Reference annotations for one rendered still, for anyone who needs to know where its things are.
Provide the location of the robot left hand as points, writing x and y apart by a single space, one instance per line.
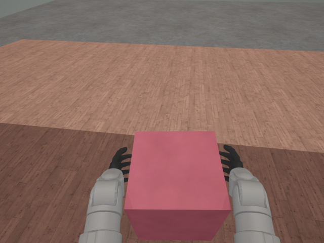
118 158

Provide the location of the right robot forearm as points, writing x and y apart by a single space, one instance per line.
253 220

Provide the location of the left robot forearm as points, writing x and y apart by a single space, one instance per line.
105 209

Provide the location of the robot right hand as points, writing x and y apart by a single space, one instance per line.
234 160

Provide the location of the carton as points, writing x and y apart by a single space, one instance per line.
176 187

